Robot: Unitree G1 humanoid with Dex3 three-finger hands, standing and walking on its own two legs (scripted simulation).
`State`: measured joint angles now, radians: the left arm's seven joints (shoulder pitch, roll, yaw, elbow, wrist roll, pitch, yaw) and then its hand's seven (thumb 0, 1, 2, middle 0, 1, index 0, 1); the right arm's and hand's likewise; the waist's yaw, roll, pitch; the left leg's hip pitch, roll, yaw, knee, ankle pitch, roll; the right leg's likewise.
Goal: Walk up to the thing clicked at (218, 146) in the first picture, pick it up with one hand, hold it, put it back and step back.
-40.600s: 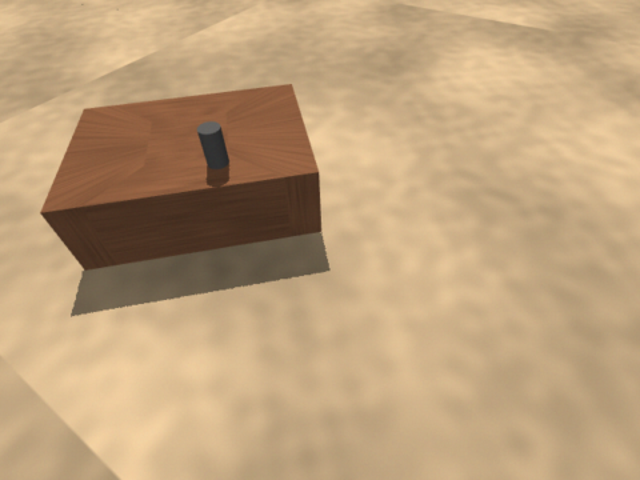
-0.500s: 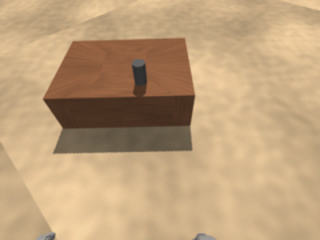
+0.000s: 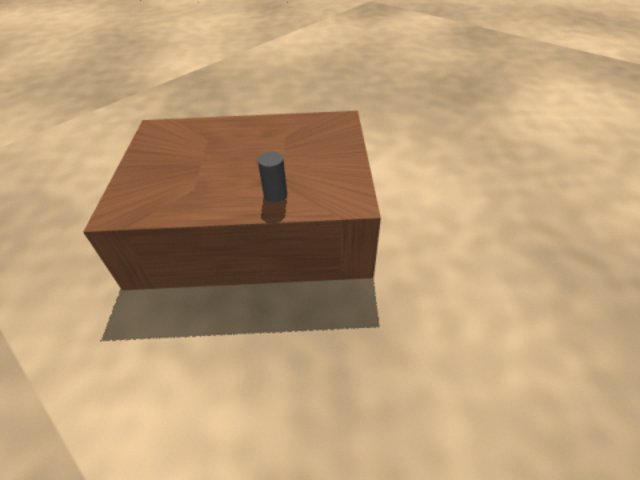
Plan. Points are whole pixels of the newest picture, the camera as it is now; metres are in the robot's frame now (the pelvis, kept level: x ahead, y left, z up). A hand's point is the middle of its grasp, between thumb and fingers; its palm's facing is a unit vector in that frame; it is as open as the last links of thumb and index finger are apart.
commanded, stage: step back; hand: left
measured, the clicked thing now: (273, 177) +1.14 +0.19 -0.36
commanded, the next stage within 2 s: stand in 0.38 s
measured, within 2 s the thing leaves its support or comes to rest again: neither
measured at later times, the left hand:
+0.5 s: hand out of the picture +0.14 +0.26 -0.14, palm faces -0.02 -0.94 -0.35, open 7.4 cm
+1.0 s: hand out of the picture +0.05 +0.24 -0.14, palm faces -0.02 -0.94 -0.35, open 7.4 cm
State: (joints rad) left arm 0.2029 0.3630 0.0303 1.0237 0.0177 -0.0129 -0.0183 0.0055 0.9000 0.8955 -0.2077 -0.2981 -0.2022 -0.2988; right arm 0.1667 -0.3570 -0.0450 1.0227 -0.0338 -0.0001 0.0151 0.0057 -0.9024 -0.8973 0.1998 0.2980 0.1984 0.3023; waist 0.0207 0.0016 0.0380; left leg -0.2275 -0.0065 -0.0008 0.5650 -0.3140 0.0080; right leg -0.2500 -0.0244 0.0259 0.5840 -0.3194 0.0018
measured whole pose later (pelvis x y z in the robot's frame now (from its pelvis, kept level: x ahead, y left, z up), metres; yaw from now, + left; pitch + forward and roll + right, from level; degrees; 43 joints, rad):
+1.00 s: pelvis -0.01 -0.01 +0.02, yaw +0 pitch -3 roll +0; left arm 0.11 0.34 0.00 1.15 0.01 -0.01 -0.01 0.00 0.90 0.90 -0.21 -0.30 -0.20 -0.30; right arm 0.10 -0.35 -0.01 1.14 -0.01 0.00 0.01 0.01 -0.90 -0.90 0.20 0.30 0.20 0.30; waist 0.00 0.02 0.06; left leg -0.10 0.01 -0.01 0.31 -0.16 -0.02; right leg -0.12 -0.01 0.01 0.34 -0.16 0.01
